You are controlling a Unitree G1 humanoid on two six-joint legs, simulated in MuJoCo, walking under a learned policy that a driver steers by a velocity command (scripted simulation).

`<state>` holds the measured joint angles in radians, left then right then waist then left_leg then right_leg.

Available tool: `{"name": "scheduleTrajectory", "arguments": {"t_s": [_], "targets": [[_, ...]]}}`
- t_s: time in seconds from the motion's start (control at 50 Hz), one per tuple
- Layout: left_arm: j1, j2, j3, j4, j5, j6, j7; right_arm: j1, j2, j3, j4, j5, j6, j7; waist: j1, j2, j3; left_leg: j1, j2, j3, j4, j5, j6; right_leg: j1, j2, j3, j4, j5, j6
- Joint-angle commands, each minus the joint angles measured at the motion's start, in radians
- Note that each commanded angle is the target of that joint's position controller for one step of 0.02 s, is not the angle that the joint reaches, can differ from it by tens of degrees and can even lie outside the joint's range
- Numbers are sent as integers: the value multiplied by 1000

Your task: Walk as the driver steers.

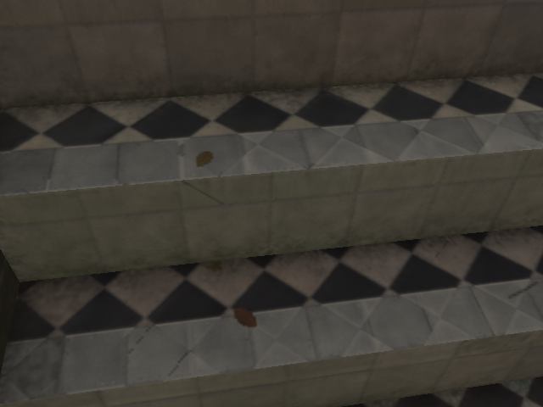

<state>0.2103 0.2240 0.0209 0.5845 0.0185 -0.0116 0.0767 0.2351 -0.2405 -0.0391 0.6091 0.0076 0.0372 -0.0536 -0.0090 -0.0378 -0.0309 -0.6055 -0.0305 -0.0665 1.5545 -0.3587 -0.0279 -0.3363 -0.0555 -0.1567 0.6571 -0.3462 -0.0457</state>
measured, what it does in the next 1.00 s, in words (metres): climbs, turning right: left foot, then right foot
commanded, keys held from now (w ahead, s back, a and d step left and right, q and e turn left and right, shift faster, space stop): w+q+shift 0.16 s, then w+shift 0.06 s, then w+e+shift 0.78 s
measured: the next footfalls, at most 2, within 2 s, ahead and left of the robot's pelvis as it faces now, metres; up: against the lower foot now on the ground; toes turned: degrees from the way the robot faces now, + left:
left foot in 0.12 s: -0.03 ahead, +0.13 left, +0.00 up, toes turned +15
right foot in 0.46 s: +0.10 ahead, -0.09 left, +0.00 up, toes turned +21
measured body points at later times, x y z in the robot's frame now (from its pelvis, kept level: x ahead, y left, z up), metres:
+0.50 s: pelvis +0.05 -0.02 +0.00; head +0.06 -0.04 +0.45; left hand -0.01 +0.25 -0.11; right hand +0.39 -0.11 +0.01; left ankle -0.02 +0.10 -0.47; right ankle +0.06 -0.11 -0.72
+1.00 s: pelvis +0.14 +0.04 +0.12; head +0.15 +0.02 +0.57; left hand +0.35 +0.29 +0.03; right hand +0.28 -0.26 +0.04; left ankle +0.23 +0.19 -0.50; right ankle +0.06 -0.06 -0.43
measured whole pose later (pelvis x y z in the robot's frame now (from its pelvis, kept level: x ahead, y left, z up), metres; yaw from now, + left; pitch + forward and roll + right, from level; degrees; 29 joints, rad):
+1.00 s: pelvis +0.14 +0.04 +0.12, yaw -17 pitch +2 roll +5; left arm 0.24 0.34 0.09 0.70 -0.03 0.01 -0.01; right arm 0.08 -0.22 -0.03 0.65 0.00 -0.04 -0.07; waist 0.02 -0.07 -0.03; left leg -0.71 0.13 0.12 1.26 -0.57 -0.05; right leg -0.74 0.08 0.16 1.70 -0.06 -0.07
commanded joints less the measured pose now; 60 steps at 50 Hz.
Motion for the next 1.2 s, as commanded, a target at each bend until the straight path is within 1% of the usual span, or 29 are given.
{"name": "scheduleTrajectory", "arguments": {"t_s": [0.02,0.04,0.06,0.08,0.12,0.14,0.18,0.26,0.3,0.38,0.4,0.42,0.44,0.48,0.52,0.54,0.58,0.68,0.78,0.8,0.82,0.86,0.88,0.9,0.92,0.98,1.02,1.08,1.2], "targets": [[-77,144,18,-62,5,-73,-19,33,-54,3,-69,-12,-24,6,-46,-51,35,1,66,99,-301,6,46,30,-200,194,-363,-172,-121],[-128,132,22,-79,28,-85,-26,-3,-56,-12,-59,-11,-19,13,-59,-76,109,58,62,158,-498,-166,68,41,-175,114,-339,107,-102],[-104,132,30,-65,-1,-71,-25,45,-26,1,1,-6,-26,24,-39,-37,52,150,102,171,-678,-164,122,72,-175,96,-347,-36,-119],[-196,129,29,-95,-16,-63,-16,206,-48,-20,62,-46,-20,43,-142,-49,76,341,60,234,-971,-112,154,9,-103,12,-94,437,-68],[-274,1,-22,-153,-46,-32,-34,369,-14,-31,240,-42,-66,72,-177,286,84,511,36,241,-1246,505,235,-158,-9,-83,561,-64,-31],[-198,-51,-19,-190,-47,-53,-31,252,-93,-37,168,-57,-107,80,-27,291,57,577,113,-159,-922,586,371,-474,78,71,1002,-79,77],[-82,-14,-36,-202,-64,-104,-64,191,-180,-68,80,-3,-112,49,-29,260,-76,692,338,-624,-1184,-57,514,-737,36,271,1268,-44,166],[-131,39,-39,-283,-53,-47,-81,22,-171,-31,75,-67,-119,17,99,163,-51,600,344,-315,-1133,651,338,-703,-14,157,1241,-243,203],[39,94,-21,-229,-62,8,-77,-203,-190,-24,20,-45,-123,-10,242,145,-64,284,328,-167,-1201,399,235,-298,-89,193,744,-161,138],[414,110,53,54,14,32,-47,-279,-72,39,-36,-29,-141,-1,308,27,-34,146,206,176,-541,997,251,214,55,84,-41,248,-136],[341,125,49,93,32,10,-51,-204,10,61,-92,-29,-132,-1,199,-230,38,-138,5,120,-20,246,164,216,27,371,-174,281,-245],[176,58,10,60,80,-30,-62,-204,88,89,-154,-24,-147,18,76,-270,60,-262,-5,-35,341,115,167,24,-26,704,-220,157,-236],[368,-27,-11,160,82,-33,-91,-447,182,151,-241,-41,-187,43,186,-115,97,-286,48,8,515,36,183,-11,38,434,-121,468,-140],[370,-31,-20,201,22,-49,-124,-246,252,176,-224,-103,-214,80,1,17,21,-458,20,97,664,111,151,62,75,482,-31,719,-71],[290,2,-11,163,-20,-65,-105,-135,184,165,-172,-108,-220,129,-53,86,-156,-476,3,46,780,110,74,74,0,803,-205,309,-191],[205,87,13,138,-34,-79,-81,-129,133,153,-192,-100,-203,117,-74,46,-159,-490,50,-30,704,153,66,50,-68,974,-305,76,-216],[172,65,6,149,-24,-121,-61,-278,77,133,-171,-63,-162,70,0,13,-57,-587,55,-47,533,329,52,71,-99,1069,-351,-176,-258],[463,5,5,249,-10,-107,-46,-613,183,144,-238,-56,-174,41,169,-71,80,-1043,-4,0,800,35,35,440,-128,1027,-303,91,-288],[396,17,36,250,-30,-22,-16,-648,225,163,-349,-63,-179,36,97,-102,48,-607,74,150,334,74,55,-20,-15,756,-462,245,-216],[354,25,49,238,-56,-5,4,-724,219,166,-404,-69,-180,24,84,-141,37,-334,88,159,63,-78,87,-226,-18,733,-581,311,-200],[284,80,55,233,-29,5,0,-598,191,138,-378,-56,-161,11,-4,-214,-105,85,3,284,-88,-316,86,-329,-8,615,-591,810,-202],[181,276,106,196,-38,-49,-33,-111,-18,18,-238,-30,-143,-10,-204,-284,-415,360,-51,191,-228,-513,77,-10,-65,587,-161,1844,-196],[108,212,111,152,-51,-79,-65,32,-106,-26,-133,-15,-159,-10,-181,-131,-488,673,82,-169,-376,-571,182,-242,7,564,205,1872,-162],[-48,57,54,48,-56,-103,-103,196,-213,-55,-45,-34,-146,-7,-192,502,-595,835,349,-837,-836,-714,334,-553,178,535,670,733,-115],[-49,5,37,19,-63,-103,-126,44,-124,-31,-76,-58,-132,-5,-107,574,-541,656,445,-1027,-1046,-758,312,-661,155,558,1118,323,-74],[40,4,18,-24,-42,34,-92,-198,108,35,29,13,-68,-29,101,208,14,71,418,-393,-935,-577,152,-666,-10,341,1272,262,-14],[113,29,20,-21,-62,87,-100,-218,68,34,67,3,-70,-35,169,98,129,-118,397,-187,-973,-458,119,-519,-31,307,1236,200,29],[-42,-2,-4,-76,-70,71,-105,-112,14,16,77,-14,-81,-16,95,15,197,-84,427,-102,-1046,-339,165,-622,-10,351,1131,338,50],[-111,-2,-35,-166,-73,34,-116,-76,-161,-42,-4,4,-81,-15,70,93,30,169,407,23,-1173,-261,171,-364,-130,259,552,177,71]]}}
